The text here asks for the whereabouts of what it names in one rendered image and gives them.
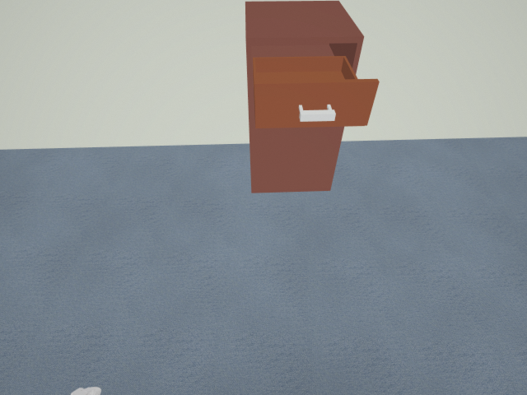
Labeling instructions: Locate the cabinet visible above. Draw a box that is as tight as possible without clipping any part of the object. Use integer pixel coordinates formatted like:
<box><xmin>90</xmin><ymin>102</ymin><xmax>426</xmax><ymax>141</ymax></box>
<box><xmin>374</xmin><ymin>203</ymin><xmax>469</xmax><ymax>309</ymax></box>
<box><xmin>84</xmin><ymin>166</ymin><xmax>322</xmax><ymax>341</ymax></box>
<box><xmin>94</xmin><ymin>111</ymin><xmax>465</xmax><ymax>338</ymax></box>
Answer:
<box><xmin>245</xmin><ymin>1</ymin><xmax>364</xmax><ymax>193</ymax></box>

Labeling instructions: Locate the drawer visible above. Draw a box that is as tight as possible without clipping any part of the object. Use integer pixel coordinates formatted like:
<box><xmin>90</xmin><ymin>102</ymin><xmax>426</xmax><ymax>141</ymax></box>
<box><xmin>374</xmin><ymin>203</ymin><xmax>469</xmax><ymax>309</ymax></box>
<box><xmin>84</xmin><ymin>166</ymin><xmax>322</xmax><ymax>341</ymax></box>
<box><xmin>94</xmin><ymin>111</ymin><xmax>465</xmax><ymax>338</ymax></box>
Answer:
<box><xmin>253</xmin><ymin>56</ymin><xmax>379</xmax><ymax>128</ymax></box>

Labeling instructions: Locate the handle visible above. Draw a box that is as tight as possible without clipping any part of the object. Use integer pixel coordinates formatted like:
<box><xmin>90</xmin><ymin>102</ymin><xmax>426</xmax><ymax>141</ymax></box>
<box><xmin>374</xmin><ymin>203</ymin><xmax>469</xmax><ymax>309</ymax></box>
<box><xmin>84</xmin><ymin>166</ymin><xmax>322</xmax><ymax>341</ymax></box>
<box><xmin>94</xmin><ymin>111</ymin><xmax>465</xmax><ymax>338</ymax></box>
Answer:
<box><xmin>299</xmin><ymin>105</ymin><xmax>336</xmax><ymax>122</ymax></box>

